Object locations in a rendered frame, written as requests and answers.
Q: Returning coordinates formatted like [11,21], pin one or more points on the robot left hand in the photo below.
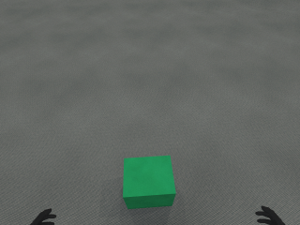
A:
[43,216]

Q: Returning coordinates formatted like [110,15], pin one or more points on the robot right hand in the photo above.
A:
[269,213]

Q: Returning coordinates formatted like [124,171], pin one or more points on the carton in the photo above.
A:
[148,182]

